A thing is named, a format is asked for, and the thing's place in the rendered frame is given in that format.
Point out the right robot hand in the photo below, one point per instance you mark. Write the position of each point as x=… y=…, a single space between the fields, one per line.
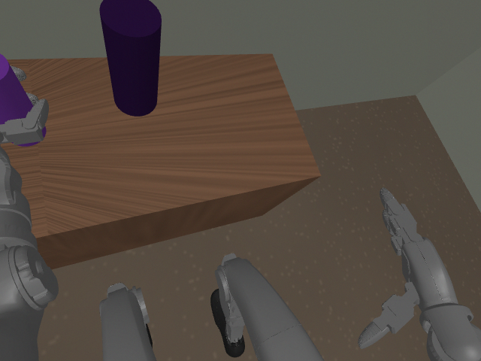
x=427 y=280

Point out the right robot arm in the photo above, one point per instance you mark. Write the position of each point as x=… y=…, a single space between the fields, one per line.
x=451 y=336

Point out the left robot hand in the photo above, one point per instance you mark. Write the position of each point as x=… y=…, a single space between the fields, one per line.
x=29 y=129

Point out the left robot arm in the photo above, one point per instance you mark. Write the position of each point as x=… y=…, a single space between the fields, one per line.
x=27 y=284

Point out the right robot foot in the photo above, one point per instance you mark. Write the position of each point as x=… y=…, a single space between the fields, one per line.
x=232 y=349

